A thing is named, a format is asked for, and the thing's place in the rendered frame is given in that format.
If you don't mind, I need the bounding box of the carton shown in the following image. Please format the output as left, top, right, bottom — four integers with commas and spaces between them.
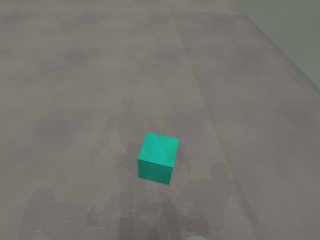
137, 132, 179, 185

